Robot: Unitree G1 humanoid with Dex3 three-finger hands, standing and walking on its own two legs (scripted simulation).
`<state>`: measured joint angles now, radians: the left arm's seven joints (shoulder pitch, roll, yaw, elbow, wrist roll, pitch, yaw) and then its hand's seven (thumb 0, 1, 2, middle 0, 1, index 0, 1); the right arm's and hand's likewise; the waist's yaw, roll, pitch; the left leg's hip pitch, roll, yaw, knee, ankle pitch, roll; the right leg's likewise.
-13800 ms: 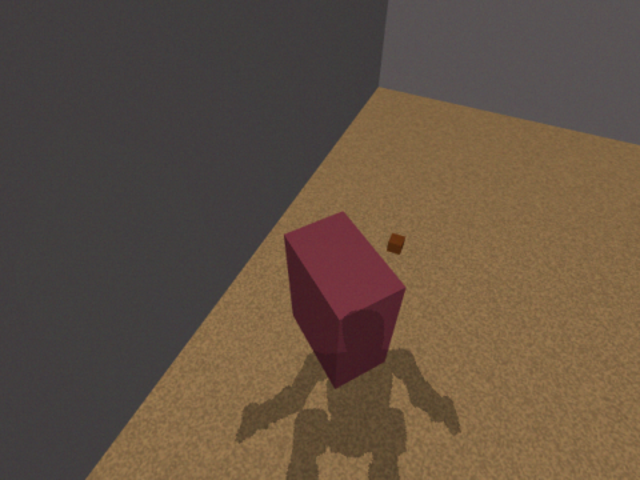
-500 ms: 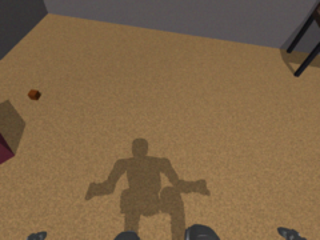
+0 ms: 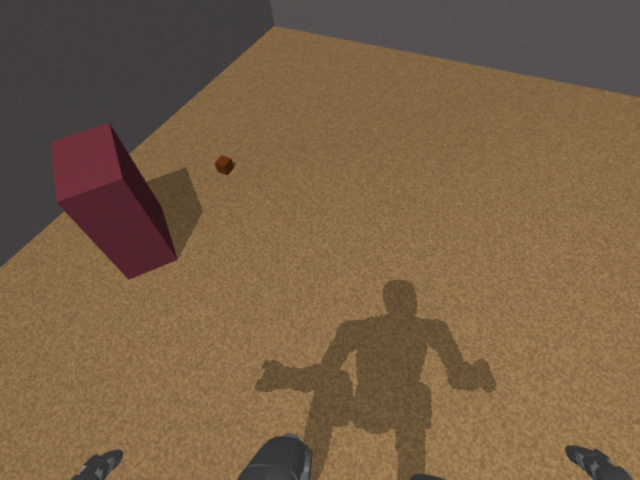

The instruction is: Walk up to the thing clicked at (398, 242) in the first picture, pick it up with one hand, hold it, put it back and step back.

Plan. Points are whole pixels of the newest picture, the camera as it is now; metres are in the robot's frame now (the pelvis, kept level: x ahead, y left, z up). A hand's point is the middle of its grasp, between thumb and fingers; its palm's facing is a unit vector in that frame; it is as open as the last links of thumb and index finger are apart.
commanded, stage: walk up
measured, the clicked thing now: (224, 165) +1.41 +0.54 -0.74
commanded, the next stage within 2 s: stand in 1.30 s
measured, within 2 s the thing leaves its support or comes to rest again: neither
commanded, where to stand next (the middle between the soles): +0.10 +0.00 m, yaw +13 degrees
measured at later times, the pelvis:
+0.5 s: pelvis +0.00 +0.01 -0.02, yaw +11 degrees
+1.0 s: pelvis +0.02 +0.00 -0.01, yaw +16 degrees
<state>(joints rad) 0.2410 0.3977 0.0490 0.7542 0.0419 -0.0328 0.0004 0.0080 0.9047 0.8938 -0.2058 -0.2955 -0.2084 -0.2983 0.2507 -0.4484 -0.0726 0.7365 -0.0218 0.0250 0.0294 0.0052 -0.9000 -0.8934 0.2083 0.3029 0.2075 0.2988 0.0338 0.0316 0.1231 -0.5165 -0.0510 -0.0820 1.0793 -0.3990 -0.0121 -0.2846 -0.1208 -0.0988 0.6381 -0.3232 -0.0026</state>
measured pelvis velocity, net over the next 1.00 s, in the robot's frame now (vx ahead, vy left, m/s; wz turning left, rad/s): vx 0.02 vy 0.00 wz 0.28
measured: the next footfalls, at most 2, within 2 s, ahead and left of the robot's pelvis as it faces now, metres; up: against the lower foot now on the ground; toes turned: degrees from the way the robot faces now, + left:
left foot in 0.14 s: +0.06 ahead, +0.14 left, +0.00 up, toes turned +9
right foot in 0.48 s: +0.08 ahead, -0.14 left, +0.00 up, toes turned +8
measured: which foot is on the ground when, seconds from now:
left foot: up 0.00-0.12, down 0.14-1.00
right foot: down 0.00-0.16, up 0.18-0.46, down 0.48-1.00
